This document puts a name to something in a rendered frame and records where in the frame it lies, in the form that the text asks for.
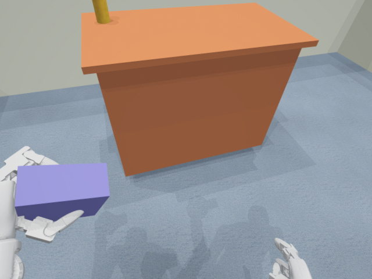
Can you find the table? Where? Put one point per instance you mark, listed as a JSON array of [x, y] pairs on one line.
[[188, 83]]

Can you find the robot left forearm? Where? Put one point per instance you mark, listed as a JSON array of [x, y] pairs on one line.
[[11, 266]]

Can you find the robot left hand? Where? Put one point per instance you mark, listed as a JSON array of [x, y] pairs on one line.
[[40, 228]]

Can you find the sponge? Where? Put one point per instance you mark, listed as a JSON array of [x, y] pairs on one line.
[[53, 191]]

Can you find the robot right hand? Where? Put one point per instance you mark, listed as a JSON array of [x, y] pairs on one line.
[[296, 267]]

